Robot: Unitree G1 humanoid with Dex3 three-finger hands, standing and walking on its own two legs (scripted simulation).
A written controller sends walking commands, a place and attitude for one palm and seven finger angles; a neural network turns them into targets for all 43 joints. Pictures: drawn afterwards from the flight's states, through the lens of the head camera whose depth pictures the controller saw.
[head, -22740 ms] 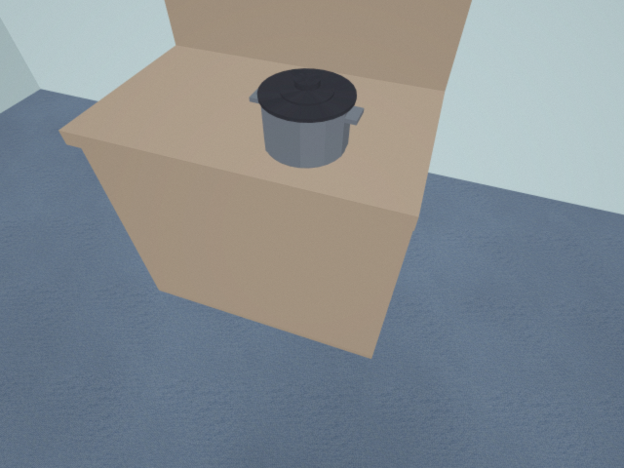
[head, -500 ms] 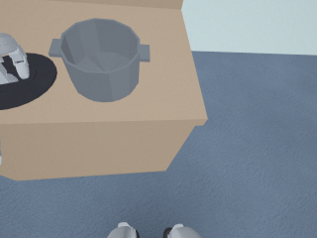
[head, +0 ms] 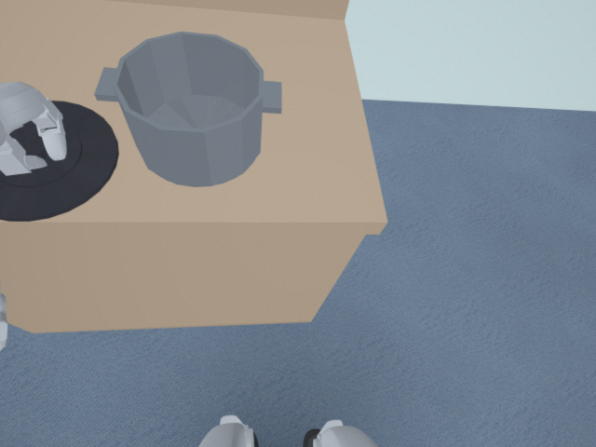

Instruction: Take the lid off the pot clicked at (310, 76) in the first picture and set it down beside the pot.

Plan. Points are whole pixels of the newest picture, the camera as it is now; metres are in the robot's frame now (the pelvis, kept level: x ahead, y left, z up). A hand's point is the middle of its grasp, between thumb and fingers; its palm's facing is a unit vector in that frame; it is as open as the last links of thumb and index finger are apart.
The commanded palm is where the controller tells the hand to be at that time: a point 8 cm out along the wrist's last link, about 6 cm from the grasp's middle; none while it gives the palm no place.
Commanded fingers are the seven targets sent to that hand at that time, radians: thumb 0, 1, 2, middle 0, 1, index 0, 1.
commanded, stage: open the fingers wide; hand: left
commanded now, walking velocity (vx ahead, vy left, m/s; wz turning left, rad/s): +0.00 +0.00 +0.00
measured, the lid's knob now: (29, 144) +0.51 +0.34 +0.04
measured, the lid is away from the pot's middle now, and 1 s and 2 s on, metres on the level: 0.22 0.23 0.23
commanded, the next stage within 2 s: raise the empty hand in 0.88 s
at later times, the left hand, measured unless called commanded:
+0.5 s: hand (19, 140) +0.49 +0.32 +0.07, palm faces -0.45 -0.12 -0.88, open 8.1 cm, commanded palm +0.53 +0.31 +0.13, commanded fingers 0.00 0.12 0.50 -0.31 -0.98 -0.34 -0.98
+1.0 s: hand (13, 142) +0.48 +0.33 +0.08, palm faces -0.45 -0.12 -0.88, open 10.9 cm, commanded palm +0.52 +0.31 +0.14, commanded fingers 0.00 0.04 0.54 -0.31 -0.93 -0.31 -0.93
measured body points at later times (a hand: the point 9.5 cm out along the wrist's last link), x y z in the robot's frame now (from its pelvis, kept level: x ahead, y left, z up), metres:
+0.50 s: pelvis +0.00 +0.00 +0.00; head +0.13 +0.03 +0.43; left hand +0.51 +0.33 +0.13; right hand +0.01 -0.28 -0.11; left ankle +0.01 +0.05 -0.70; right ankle +0.00 -0.14 -0.70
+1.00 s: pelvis +0.00 +0.00 +0.00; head +0.12 +0.04 +0.43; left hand +0.50 +0.33 +0.13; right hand +0.00 -0.28 -0.11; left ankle +0.01 +0.05 -0.70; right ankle +0.00 -0.14 -0.70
